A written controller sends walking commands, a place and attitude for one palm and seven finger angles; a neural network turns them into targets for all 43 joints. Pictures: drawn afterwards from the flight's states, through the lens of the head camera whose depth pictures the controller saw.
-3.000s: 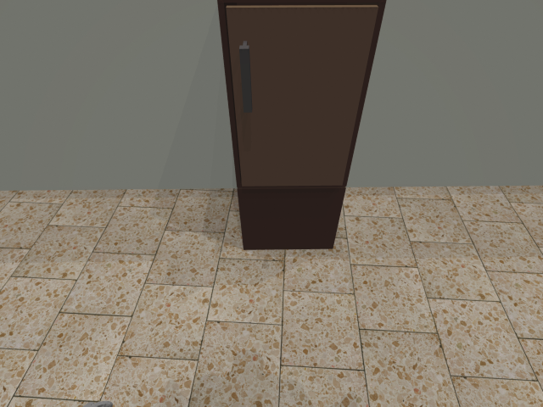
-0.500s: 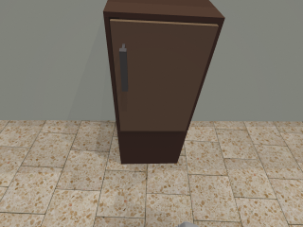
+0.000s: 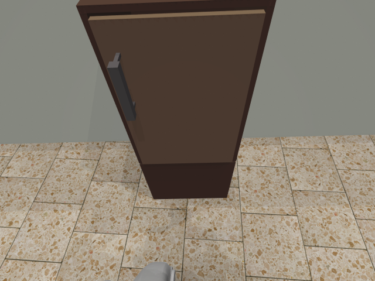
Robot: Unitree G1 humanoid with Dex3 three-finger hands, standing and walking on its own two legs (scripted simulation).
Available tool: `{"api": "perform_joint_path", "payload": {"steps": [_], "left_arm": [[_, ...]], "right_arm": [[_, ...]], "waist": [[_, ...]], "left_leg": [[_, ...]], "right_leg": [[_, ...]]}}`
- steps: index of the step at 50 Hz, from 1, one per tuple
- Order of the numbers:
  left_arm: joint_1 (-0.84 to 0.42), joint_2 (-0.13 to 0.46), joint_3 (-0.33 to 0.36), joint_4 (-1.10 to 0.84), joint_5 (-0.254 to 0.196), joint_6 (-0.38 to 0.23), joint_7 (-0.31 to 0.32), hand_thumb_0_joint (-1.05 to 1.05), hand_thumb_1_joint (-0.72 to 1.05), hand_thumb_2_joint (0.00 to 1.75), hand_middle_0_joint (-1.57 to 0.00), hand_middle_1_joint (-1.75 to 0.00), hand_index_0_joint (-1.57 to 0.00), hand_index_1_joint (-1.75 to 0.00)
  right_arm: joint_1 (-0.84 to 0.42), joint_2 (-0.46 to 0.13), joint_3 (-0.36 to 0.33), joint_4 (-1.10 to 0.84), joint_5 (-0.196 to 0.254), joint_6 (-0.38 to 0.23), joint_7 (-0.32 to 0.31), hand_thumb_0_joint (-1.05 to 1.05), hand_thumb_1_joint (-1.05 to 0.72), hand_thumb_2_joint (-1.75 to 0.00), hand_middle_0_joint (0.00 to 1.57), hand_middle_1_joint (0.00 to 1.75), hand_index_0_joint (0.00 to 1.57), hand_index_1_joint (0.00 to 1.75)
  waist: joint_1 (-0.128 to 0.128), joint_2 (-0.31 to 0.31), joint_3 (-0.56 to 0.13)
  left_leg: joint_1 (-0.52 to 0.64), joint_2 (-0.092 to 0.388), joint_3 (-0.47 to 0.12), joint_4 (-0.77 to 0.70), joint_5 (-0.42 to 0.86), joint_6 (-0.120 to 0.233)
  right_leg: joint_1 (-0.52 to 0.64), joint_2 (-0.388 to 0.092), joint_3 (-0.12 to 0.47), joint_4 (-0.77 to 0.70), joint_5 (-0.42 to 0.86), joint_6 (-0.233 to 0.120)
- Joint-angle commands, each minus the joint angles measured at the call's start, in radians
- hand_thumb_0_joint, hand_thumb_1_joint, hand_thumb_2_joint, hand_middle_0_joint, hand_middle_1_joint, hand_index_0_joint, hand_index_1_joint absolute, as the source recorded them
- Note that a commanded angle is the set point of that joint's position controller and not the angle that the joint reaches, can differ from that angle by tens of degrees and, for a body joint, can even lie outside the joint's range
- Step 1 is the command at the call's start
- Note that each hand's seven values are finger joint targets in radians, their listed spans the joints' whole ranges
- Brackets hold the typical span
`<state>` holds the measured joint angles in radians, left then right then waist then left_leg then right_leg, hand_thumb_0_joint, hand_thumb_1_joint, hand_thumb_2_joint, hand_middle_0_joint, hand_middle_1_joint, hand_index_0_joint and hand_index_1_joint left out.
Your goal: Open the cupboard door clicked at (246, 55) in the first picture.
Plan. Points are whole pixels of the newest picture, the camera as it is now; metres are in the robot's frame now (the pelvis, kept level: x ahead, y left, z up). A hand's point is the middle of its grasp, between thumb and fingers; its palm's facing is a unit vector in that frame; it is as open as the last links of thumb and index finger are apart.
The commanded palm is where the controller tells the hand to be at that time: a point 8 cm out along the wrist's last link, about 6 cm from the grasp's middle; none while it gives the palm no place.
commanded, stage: come to a stop and stand still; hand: left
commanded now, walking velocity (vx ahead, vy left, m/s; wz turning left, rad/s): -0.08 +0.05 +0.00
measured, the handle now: (125, 88) +0.54 +0.21 +0.08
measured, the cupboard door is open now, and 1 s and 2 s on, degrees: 0 0 0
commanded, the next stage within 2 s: look again from close up in 1.30 s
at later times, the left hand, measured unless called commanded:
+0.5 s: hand out of the picture -0.05 +0.28 -0.18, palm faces +0.06 -0.98 -0.20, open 7.4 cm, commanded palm none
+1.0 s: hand out of the picture -0.10 +0.22 -0.17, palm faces +0.02 -0.99 -0.16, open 7.3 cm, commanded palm none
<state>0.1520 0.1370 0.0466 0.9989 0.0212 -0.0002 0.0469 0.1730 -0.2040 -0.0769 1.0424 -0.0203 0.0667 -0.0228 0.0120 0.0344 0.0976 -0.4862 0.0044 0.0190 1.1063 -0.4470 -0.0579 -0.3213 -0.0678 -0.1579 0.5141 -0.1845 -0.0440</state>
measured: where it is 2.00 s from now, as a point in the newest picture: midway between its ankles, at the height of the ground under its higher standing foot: outside the picture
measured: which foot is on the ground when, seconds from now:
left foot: up 0.00-0.20, down 0.22-1.00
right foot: down 0.00-0.22, up 0.24-0.58, down 0.60-1.00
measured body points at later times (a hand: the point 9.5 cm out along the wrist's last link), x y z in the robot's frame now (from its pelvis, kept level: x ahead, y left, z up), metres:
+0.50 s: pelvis -0.04 +0.09 +0.01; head -0.03 +0.12 +0.46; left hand -0.05 +0.34 -0.16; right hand +0.00 -0.14 -0.13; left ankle -0.04 +0.17 -0.74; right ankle -0.09 -0.05 -0.69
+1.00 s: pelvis -0.08 +0.07 +0.01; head -0.10 +0.07 +0.46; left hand -0.10 +0.28 -0.16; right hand -0.14 -0.13 -0.16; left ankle -0.04 +0.17 -0.74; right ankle -0.10 -0.03 -0.74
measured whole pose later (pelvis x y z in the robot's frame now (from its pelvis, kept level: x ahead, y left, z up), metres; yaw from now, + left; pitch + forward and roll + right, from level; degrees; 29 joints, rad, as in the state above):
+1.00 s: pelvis -0.08 +0.07 +0.01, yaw -1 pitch -2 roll +0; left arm 0.33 0.11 0.00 1.14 0.01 0.01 0.04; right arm 0.36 -0.11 -0.01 1.19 -0.01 0.01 -0.03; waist -0.02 0.00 0.00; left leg -0.20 -0.01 0.08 0.38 -0.14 0.03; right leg -0.13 0.01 -0.03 0.43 -0.26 -0.03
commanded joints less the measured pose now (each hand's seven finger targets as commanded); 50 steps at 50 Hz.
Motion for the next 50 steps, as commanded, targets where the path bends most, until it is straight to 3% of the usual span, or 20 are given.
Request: {"api": "perform_joint_path", "payload": {"steps": [1, 5, 7, 9, 10, 11, 12, 13, 14, 15, 16, 18, 20, 25, 28, 30, 32, 34, 42, 50], "left_arm": [[0.097, 0.211, 0.047, -0.039, 0.011, 0.001, 0.020, 0.00, 0.90, 0.90, -0.20, -0.30, -0.20, -0.30], [0.075, 0.227, 0.051, -0.056, 0.024, 0.012, 0.005, 0.00, 0.90, 0.90, -0.20, -0.30, -0.20, -0.30], [0.078, 0.239, 0.055, -0.060, 0.024, 0.018, -0.004, 0.00, 0.90, 0.90, -0.20, -0.30, -0.20, -0.30], [0.075, 0.240, 0.054, -0.055, 0.014, 0.027, -0.009, 0.00, 0.90, 0.90, -0.20, -0.30, -0.20, -0.30], [0.086, 0.209, 0.045, -0.058, 0.006, 0.033, -0.013, 0.00, 0.90, 0.90, -0.20, -0.30, -0.20, -0.30], [0.102, 0.144, 0.034, -0.072, -0.003, 0.042, -0.017, 0.00, 0.90, 0.90, -0.20, -0.30, -0.20, -0.30], [0.064, 0.127, 0.029, -0.084, -0.002, 0.050, -0.012, 0.00, 0.90, 0.90, -0.20, -0.30, -0.20, -0.30], [0.072, 0.140, 0.037, -0.077, -0.003, 0.054, -0.014, 0.00, 0.90, 0.90, -0.20, -0.30, -0.20, -0.30], [0.096, 0.136, 0.039, -0.047, 0.007, 0.062, -0.015, 0.00, 0.90, 0.90, -0.20, -0.30, -0.20, -0.30], [0.135, 0.145, 0.041, -0.027, 0.010, 0.058, -0.019, 0.00, 0.90, 0.90, -0.20, -0.30, -0.20, -0.30], [0.162, 0.146, 0.041, -0.010, 0.008, 0.054, -0.022, 0.00, 0.90, 0.90, -0.20, -0.30, -0.20, -0.30], [0.185, 0.142, 0.032, 0.016, 0.005, 0.044, -0.021, 0.00, 0.90, 0.90, -0.20, -0.30, -0.20, -0.30], [0.173, 0.135, 0.021, 0.021, 0.000, 0.037, -0.020, 0.00, 0.90, 0.90, -0.20, -0.30, -0.20, -0.30], [0.125, 0.101, -0.007, 0.028, -0.005, 0.030, -0.015, 0.00, 0.90, 0.90, -0.20, -0.30, -0.20, -0.30], [0.196, 0.092, -0.013, 0.077, -0.010, 0.022, -0.008, 0.00, 0.90, 0.90, -0.20, -0.30, -0.20, -0.30], [0.218, 0.118, -0.014, 0.103, -0.009, 0.009, 0.000, 0.00, 0.90, 0.90, -0.20, -0.30, -0.20, -0.30], [0.205, 0.120, -0.024, 0.111, -0.012, 0.002, 0.000, 0.00, 0.90, 0.90, -0.20, -0.30, -0.20, -0.30], [0.194, 0.093, -0.030, 0.117, -0.013, -0.006, 0.000, 0.00, 0.90, 0.90, -0.20, -0.30, -0.20, -0.30], [0.208, 0.081, -0.032, 0.117, -0.013, 0.004, 0.002, 0.00, 0.90, 0.90, -0.20, -0.30, -0.20, -0.30], [0.247, 0.061, -0.033, 0.121, -0.012, -0.001, 0.001, 0.00, 0.90, 0.90, -0.20, -0.30, -0.20, -0.30]], "right_arm": [[0.071, -0.025, -0.007, -0.059, -0.002, 0.008, 0.012, 0.00, -0.90, -0.90, 0.20, 0.30, 0.20, 0.30], [0.043, -0.026, -0.003, -0.085, 0.006, -0.011, 0.017, 0.00, -0.90, -0.90, 0.20, 0.30, 0.20, 0.30], [0.048, -0.033, 0.001, -0.091, 0.008, -0.027, 0.018, 0.00, -0.90, -0.90, 0.20, 0.30, 0.20, 0.30], [0.109, -0.040, 0.005, -0.074, 0.010, -0.042, 0.014, 0.00, -0.90, -0.90, 0.20, 0.30, 0.20, 0.30], [0.133, -0.075, 0.003, -0.071, 0.012, -0.052, 0.013, 0.00, -0.90, -0.90, 0.20, 0.30, 0.20, 0.30], [0.129, -0.160, -0.014, -0.085, 0.001, -0.059, 0.012, 0.00, -0.90, -0.90, 0.20, 0.30, 0.20, 0.30], [0.069, -0.209, -0.016, -0.120, -0.006, -0.048, 0.006, 0.00, -0.90, -0.90, 0.20, 0.30, 0.20, 0.30], [-0.004, -0.186, 0.000, -0.142, -0.013, -0.046, -0.002, 0.00, -0.90, -0.90, 0.20, 0.30, 0.20, 0.30], [-0.046, -0.147, 0.006, -0.136, -0.012, -0.052, -0.011, 0.00, -0.90, -0.90, 0.20, 0.30, 0.20, 0.30], [-0.066, -0.129, 0.014, -0.134, -0.009, -0.056, -0.016, 0.00, -0.90, -0.90, 0.20, 0.30, 0.20, 0.30], [-0.059, -0.116, 0.022, -0.133, -0.006, -0.059, -0.019, 0.00, -0.90, -0.90, 0.20, 0.30, 0.20, 0.30], [-0.015, -0.091, 0.029, -0.111, 0.002, -0.069, -0.021, 0.00, -0.90, -0.90, 0.20, 0.30, 0.20, 0.30], [0.042, -0.079, 0.032, -0.082, 0.010, -0.077, -0.027, 0.00, -0.90, -0.90, 0.20, 0.30, 0.20, 0.30], [0.135, -0.080, 0.025, -0.019, 0.005, -0.079, -0.029, 0.00, -0.90, -0.90, 0.20, 0.30, 0.20, 0.30], [0.142, -0.076, 0.030, 0.014, 0.013, -0.082, -0.026, 0.00, -0.90, -0.90, 0.20, 0.30, 0.20, 0.30], [0.142, -0.037, 0.039, 0.028, 0.024, -0.086, -0.020, 0.00, -0.90, -0.90, 0.20, 0.30, 0.20, 0.30], [0.142, -0.015, 0.049, 0.040, 0.024, -0.088, -0.014, 0.00, -0.90, -0.90, 0.20, 0.30, 0.20, 0.30], [0.156, -0.024, 0.051, 0.063, 0.015, -0.082, -0.015, 0.00, -0.90, -0.90, 0.20, 0.30, 0.20, 0.30], [0.203, -0.001, 0.056, 0.110, 0.012, -0.069, -0.012, 0.00, -0.90, -0.90, 0.20, 0.30, 0.20, 0.30], [0.234, 0.024, 0.054, 0.118, 0.010, -0.063, -0.014, 0.00, -0.90, -0.90, 0.20, 0.30, 0.20, 0.30]], "waist": [[0.006, -0.167, -0.169], [0.006, -0.255, -0.146], [0.005, -0.255, -0.151], [-0.026, -0.215, -0.163], [-0.037, -0.100, -0.165], [-0.041, 0.212, -0.121], [-0.044, 0.309, -0.031], [-0.013, 0.187, -0.005], [0.009, 0.215, -0.007], [0.031, 0.186, -0.011], [0.033, 0.164, -0.023], [0.028, 0.106, -0.063], [0.011, 0.069, -0.100], [-0.033, 0.067, -0.118], [-0.002, 0.043, -0.133], [-0.001, -0.020, -0.108], [-0.013, -0.034, -0.055], [-0.020, -0.141, -0.035], [-0.016, -0.056, 0.062], [-0.021, -0.046, 0.054]], "left_leg": [[0.014, 0.024, -0.045, -0.008, 0.035, -0.001], [0.124, 0.023, -0.007, -0.206, 0.005, 0.015], [0.172, 0.011, 0.021, -0.345, 0.022, 0.025], [0.347, -0.001, 0.053, -0.588, 0.171, 0.031], [0.435, 0.042, 0.004, -0.692, 0.210, 0.035], [0.384, 0.252, -0.262, -0.835, 0.225, 0.088], [0.159, 0.355, -0.372, -0.918, 0.251, 0.157], [0.052, 0.351, -0.320, -0.932, 0.191, 0.205], [0.062, 0.271, -0.246, -0.933, 0.193, 0.175], [0.105, 0.231, -0.203, -0.892, 0.249, 0.165], [0.145, 0.210, -0.169, -0.875, 0.286, 0.164], [0.260, 0.184, -0.132, -0.861, 0.375, 0.170], [0.371, 0.196, -0.141, -0.844, 0.489, 0.189], [0.466, 0.234, -0.204, -0.824, 0.637, 0.232], [0.418, 0.200, -0.181, -0.803, 0.599, 0.185], [0.288, 0.145, -0.144, -0.787, 0.448, 0.121], [0.291, 0.098, -0.105, -0.816, 0.347, 0.084], [0.340, 0.097, -0.079, -0.793, 0.375, 0.089], [0.263, 0.092, -0.092, -0.854, 0.126, 0.088], [0.277, 0.084, -0.076, -0.810, 0.136, 0.087]], "right_leg": [[0.136, -0.302, 0.229, -0.141, 0.594, -0.150], [0.064, -0.274, 0.244, -0.177, 0.310, -0.135], [0.072, -0.253, 0.250, -0.169, 0.212, -0.120], [-0.011, -0.209, 0.232, -0.114, 0.087, -0.063], [-0.088, -0.152, 0.191, -0.023, -0.043, -0.017], [-0.208, -0.025, 0.085, 0.156, -0.271, 0.052], [-0.184, 0.039, 0.125, 0.319, -0.385, 0.068], [-0.120, 0.008, 0.195, 0.400, -0.331, 0.058], [-0.114, 0.024, 0.216, 0.456, -0.271, 0.060], [-0.134, 0.038, 0.217, 0.511, -0.231, 0.055], [-0.149, 0.043, 0.217, 0.547, -0.205, 0.060], [-0.161, 0.043, 0.208, 0.539, -0.171, 0.075], [-0.161, 0.029, 0.200, 0.455, -0.177, 0.086], [-0.022, 0.022, 0.161, 0.116, -0.268, 0.077], [0.126, 0.022, 0.152, -0.095, -0.103, 0.064], [0.254, -0.036, 0.217, -0.197, 0.065, 0.038], [0.188, -0.081, 0.234, -0.186, 0.071, 0.008], [0.134, -0.058, 0.235, -0.195, 0.063, 0.010], [0.062, -0.033, 0.233, -0.225, -0.156, 0.014], [0.006, -0.034, 0.252, -0.248, -0.225, 0.006]]}}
